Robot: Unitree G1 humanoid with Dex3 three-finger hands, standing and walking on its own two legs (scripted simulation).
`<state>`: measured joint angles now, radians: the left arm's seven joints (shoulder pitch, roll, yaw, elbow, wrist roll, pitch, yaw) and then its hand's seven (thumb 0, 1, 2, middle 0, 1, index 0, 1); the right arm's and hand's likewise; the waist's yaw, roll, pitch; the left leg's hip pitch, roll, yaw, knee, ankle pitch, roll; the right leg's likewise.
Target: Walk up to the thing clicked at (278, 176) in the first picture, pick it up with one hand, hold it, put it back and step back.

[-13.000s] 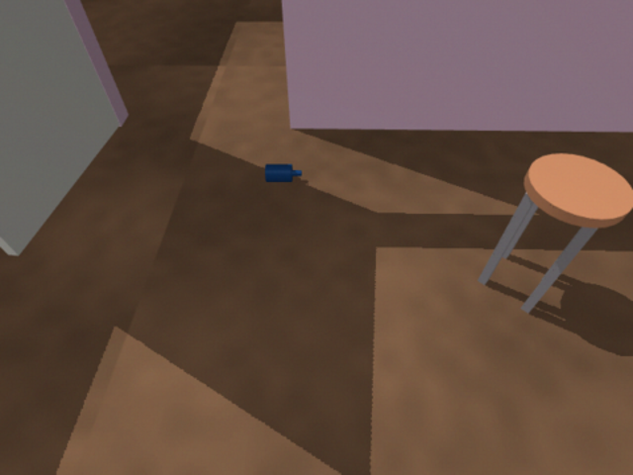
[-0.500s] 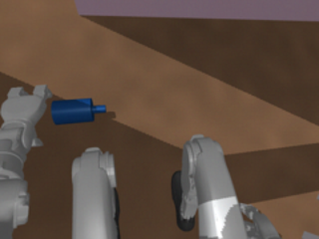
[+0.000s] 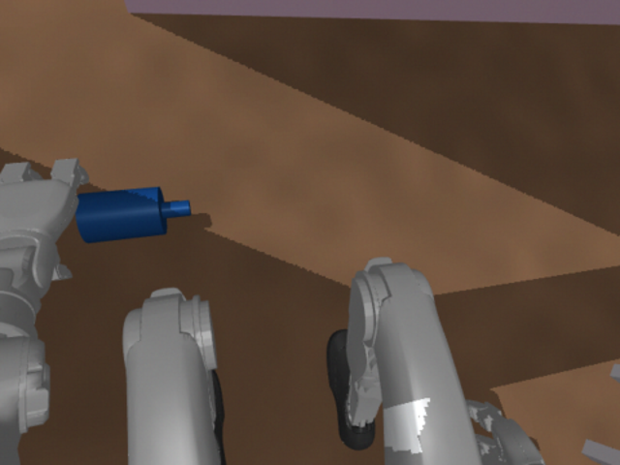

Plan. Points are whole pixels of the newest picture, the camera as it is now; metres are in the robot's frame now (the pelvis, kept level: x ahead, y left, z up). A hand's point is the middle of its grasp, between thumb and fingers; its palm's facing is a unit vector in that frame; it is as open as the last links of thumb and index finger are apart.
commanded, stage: rise first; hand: left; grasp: from above
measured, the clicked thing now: (138, 213) +0.47 +0.22 -0.31
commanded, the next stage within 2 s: approach in 0.08 s
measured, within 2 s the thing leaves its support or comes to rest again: neither
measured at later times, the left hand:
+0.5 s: hand (109, 200) +0.46 +0.23 -0.20, palm faces -0.44 -0.03 -0.90, open 14.0 cm
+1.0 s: hand (80, 231) +0.42 +0.27 -0.20, palm faces -0.52 -0.07 -0.85, open 13.9 cm
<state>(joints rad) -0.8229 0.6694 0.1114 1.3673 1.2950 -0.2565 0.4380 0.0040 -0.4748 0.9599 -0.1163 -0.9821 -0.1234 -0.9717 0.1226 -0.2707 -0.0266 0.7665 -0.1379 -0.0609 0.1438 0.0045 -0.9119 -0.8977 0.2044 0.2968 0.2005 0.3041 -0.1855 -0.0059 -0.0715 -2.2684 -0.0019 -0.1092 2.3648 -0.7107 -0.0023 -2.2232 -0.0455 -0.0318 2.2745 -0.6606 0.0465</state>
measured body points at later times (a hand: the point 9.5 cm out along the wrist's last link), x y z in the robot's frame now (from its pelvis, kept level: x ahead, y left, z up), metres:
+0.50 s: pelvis +0.00 +0.00 -0.01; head +0.25 +0.07 +0.36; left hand +0.48 +0.23 -0.15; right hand +0.06 -0.28 -0.11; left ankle +0.07 +0.12 -0.31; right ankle +0.10 -0.14 -0.31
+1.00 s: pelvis +0.00 +0.00 -0.02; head +0.24 +0.05 +0.36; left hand +0.44 +0.27 -0.15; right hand +0.03 -0.28 -0.13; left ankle +0.07 +0.12 -0.31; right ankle +0.10 -0.14 -0.31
